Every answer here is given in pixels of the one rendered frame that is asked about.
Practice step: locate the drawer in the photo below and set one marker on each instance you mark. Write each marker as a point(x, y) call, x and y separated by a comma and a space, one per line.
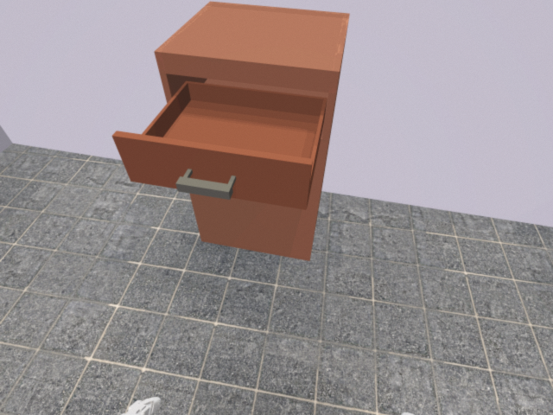
point(268, 140)

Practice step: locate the left robot hand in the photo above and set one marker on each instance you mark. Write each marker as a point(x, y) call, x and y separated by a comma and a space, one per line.
point(145, 407)

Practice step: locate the handle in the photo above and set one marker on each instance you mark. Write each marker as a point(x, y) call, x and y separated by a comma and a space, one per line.
point(201, 187)

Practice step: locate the cabinet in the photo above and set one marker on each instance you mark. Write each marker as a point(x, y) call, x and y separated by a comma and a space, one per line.
point(265, 48)

